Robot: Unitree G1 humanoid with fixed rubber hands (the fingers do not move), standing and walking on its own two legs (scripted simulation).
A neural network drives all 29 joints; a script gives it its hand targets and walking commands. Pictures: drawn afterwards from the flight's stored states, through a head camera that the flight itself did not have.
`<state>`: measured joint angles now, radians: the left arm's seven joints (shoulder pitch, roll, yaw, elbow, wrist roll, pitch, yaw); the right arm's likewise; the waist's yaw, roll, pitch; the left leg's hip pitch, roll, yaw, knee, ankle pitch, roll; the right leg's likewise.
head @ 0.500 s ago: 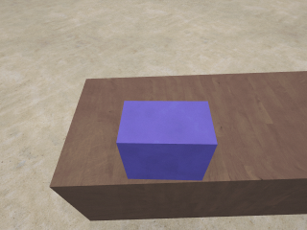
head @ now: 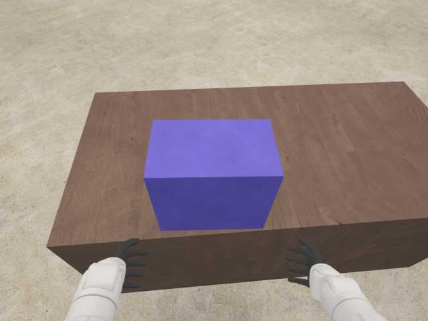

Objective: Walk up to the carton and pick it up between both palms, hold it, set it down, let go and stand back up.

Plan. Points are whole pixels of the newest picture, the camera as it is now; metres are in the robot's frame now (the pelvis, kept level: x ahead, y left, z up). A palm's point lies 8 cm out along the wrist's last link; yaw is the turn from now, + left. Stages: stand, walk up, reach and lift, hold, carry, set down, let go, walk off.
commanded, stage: reach and lift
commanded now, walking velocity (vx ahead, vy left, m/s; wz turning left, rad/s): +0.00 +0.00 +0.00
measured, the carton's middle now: (212, 178) +0.46 +0.00 -0.08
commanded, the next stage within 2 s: none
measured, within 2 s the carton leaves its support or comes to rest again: neither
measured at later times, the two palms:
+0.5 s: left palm (98, 301) +0.19 +0.23 -0.09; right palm (331, 298) +0.18 -0.21 -0.09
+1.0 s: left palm (88, 317) +0.17 +0.24 -0.08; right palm (340, 305) +0.16 -0.22 -0.07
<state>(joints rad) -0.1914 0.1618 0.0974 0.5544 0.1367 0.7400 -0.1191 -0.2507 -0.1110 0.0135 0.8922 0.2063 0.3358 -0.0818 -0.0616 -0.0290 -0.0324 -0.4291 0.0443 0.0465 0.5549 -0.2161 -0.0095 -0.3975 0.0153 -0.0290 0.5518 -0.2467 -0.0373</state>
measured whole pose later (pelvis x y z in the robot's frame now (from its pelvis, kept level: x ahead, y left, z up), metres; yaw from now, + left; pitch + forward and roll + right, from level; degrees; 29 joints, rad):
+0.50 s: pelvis +0.02 +0.00 +0.01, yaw -1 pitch +2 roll +0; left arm 0.06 0.23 0.01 0.59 -0.02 0.35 -0.04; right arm 0.07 -0.13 -0.03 0.78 0.07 0.04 -0.03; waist 0.00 -0.03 0.01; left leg -0.27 0.05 0.06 0.42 -0.19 -0.01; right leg -0.23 0.02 -0.01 0.39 -0.20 -0.02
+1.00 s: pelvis +0.02 +0.01 +0.01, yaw -1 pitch +1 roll +0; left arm 0.22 0.25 -0.05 0.57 -0.13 0.05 0.01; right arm 0.19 -0.14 -0.10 0.72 0.06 -0.14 0.06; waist 0.01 -0.02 -0.03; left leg -0.28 0.04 0.08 0.48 -0.22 0.00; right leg -0.24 0.01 0.00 0.46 -0.23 -0.01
